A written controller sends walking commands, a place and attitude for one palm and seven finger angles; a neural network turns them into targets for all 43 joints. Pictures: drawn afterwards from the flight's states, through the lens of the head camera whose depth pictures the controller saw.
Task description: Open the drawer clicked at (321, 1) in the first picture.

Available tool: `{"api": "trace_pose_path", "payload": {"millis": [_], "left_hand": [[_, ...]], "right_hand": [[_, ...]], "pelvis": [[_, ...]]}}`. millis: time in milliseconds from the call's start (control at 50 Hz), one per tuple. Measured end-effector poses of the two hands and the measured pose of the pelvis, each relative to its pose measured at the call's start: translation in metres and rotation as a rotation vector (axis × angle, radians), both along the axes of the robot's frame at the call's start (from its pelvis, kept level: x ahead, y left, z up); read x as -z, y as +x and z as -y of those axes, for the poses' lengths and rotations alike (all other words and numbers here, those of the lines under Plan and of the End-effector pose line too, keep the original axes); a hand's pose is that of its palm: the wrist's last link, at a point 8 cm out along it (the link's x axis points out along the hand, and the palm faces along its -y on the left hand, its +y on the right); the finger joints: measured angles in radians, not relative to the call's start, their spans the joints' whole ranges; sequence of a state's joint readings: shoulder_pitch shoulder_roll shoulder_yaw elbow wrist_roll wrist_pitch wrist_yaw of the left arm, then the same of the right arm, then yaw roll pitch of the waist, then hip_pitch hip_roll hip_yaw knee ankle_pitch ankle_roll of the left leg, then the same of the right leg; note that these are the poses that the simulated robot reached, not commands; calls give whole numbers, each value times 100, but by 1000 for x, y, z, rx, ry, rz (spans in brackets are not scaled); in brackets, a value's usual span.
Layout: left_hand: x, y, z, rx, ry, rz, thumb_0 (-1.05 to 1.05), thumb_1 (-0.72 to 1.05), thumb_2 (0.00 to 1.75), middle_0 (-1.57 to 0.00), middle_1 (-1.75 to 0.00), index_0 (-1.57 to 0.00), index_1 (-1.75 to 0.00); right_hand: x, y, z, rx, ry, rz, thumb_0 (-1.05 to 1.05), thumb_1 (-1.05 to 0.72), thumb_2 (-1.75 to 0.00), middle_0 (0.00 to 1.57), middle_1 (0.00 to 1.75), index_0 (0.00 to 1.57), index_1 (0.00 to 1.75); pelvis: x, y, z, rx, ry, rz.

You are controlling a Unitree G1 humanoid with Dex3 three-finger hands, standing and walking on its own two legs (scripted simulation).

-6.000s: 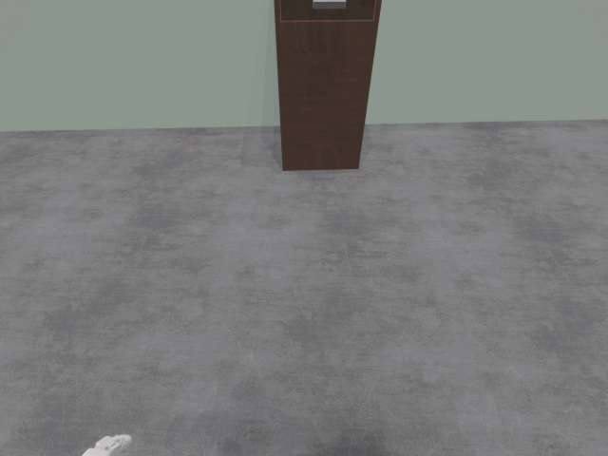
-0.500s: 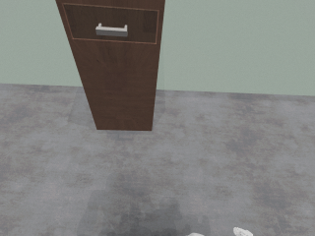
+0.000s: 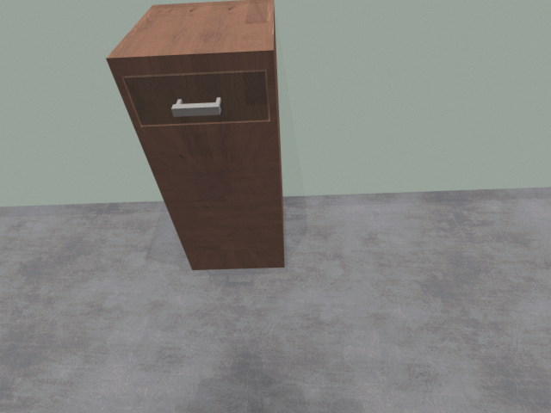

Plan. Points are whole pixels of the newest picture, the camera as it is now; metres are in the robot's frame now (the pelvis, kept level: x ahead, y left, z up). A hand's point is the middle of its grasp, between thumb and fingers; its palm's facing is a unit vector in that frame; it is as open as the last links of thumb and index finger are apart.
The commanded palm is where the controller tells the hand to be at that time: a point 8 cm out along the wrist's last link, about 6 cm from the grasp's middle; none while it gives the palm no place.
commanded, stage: take the last steps up to it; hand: left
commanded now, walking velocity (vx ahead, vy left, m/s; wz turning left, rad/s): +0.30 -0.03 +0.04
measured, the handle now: (197, 105) +0.83 +0.23 +0.04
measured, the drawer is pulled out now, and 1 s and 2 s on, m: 0.00 0.00 0.00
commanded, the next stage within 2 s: come to a stop and stand still in 0.84 s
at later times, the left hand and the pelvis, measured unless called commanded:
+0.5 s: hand out of the picture +0.01 +0.16 -0.17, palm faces +0.16 -0.98 -0.10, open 7.4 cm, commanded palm none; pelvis +0.15 +0.04 -0.02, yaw +1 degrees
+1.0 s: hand (204, 287) +0.41 +0.18 -0.16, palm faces -0.07 -0.98 -0.20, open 7.4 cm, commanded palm none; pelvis +0.31 +0.01 +0.00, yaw -1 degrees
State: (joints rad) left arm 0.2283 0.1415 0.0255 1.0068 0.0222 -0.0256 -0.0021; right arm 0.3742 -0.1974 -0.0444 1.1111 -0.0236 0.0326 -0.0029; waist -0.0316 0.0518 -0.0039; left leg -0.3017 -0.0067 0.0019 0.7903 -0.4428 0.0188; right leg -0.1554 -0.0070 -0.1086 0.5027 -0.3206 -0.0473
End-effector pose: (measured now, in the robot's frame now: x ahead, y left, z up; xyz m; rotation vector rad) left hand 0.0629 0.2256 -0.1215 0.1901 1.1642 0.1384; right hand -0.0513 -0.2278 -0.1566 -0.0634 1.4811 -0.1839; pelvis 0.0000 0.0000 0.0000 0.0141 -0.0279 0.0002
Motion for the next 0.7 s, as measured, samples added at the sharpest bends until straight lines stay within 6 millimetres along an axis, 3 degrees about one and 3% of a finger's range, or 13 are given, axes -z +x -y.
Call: {"api": "trace_pose_path", "payload": {"millis": [100,220,320,420,460,520,580,700], "left_hand": [[-3,-39,4,-78,19,-128,0,94,89,-20,-30,-20,-30],[1,-88,24,-153,-30,-322,0,93,89,-19,-30,-20,-30],[3,-110,40,-213,-95,-463,0,92,89,-19,-30,-20,-30],[13,-102,38,-251,-154,-567,0,91,89,-20,-30,-20,-30],[22,-88,29,-250,-170,-589,1,91,89,-20,-30,-20,-30],[29,-44,7,-224,-161,-537,1,91,89,-20,-30,-20,-30],[31,22,-19,-181,-129,-409,1,91,89,-20,-30,-20,-30],[23,158,-54,-107,-72,-131,0,92,89,-19,-30,-19,-30]], "right_hand": [[-9,30,15,-14,2,7,1,-91,-90,20,30,20,30],[-10,94,18,-60,-10,44,1,-91,-90,19,30,20,30],[-9,175,2,-125,-13,120,1,-92,-90,19,30,20,30],[-9,274,-33,-197,-17,255,1,-92,-90,19,30,20,30],[-7,307,-47,-208,-31,327,0,-92,-90,19,30,20,30],[-14,329,-62,-188,-33,381,0,-92,-90,19,30,20,30],[-25,332,-67,-128,-47,387,-1,-93,-90,20,30,20,30],[-39,329,-50,-92,-105,337,-4,-96,-90,20,30,21,30]], "pelvis": [[-9,21,11,-8,7,1],[-7,52,9,-29,-6,-3],[-2,84,-3,-30,-20,-13],[11,125,-24,-27,-29,-24],[19,142,-35,-21,-31,-21],[16,161,-46,-3,-25,-1],[6,180,-52,4,-22,9],[-6,215,-55,4,-13,8]]}}
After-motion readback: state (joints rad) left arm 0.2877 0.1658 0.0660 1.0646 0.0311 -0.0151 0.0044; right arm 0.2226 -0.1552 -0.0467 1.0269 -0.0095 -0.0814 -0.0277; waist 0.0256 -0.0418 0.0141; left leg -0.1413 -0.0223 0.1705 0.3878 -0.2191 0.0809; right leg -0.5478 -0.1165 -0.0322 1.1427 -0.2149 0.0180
